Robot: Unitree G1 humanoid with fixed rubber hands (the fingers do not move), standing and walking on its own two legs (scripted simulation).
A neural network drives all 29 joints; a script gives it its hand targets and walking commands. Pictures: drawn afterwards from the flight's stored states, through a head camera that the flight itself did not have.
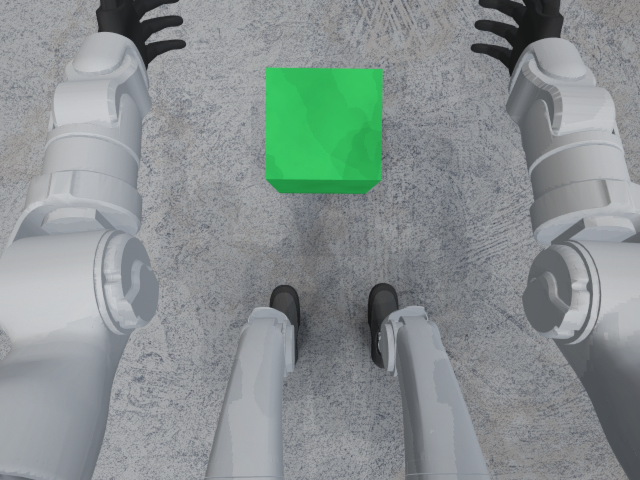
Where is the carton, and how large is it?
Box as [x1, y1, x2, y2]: [265, 68, 382, 193]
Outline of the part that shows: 266,68 265,178 279,192 365,193 380,180 382,69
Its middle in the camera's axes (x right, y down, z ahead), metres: +0.00 -0.21 +0.83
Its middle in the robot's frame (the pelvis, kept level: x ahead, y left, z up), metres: +0.56 +0.02 -0.53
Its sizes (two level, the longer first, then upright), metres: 0.210 0.200 0.250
